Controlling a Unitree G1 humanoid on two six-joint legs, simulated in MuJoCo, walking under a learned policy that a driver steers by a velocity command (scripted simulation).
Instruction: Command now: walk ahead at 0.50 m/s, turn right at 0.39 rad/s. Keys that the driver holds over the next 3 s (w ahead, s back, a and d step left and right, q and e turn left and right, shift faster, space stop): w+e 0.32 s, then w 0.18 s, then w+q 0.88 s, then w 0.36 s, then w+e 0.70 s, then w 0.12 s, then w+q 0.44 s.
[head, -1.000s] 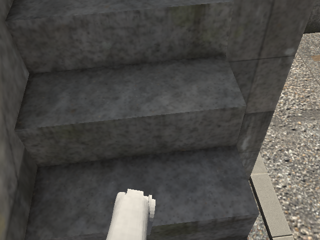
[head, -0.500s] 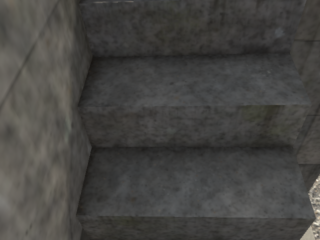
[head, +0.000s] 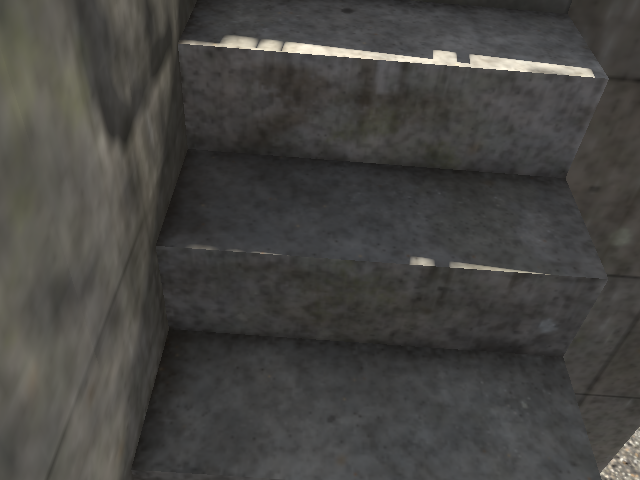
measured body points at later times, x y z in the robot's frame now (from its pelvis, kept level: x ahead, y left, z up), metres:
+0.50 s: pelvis +0.22 -0.02 +0.06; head +0.24 +0.04 +0.51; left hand +0.49 +0.10 -0.04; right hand +0.09 -0.23 -0.05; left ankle +0.00 +0.12 -0.65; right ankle +0.25 -0.12 -0.46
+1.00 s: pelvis +0.35 +0.02 +0.27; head +0.37 +0.06 +0.72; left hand +0.64 +0.21 +0.16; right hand +0.31 -0.25 +0.19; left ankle +0.43 +0.12 -0.32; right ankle +0.24 -0.09 -0.38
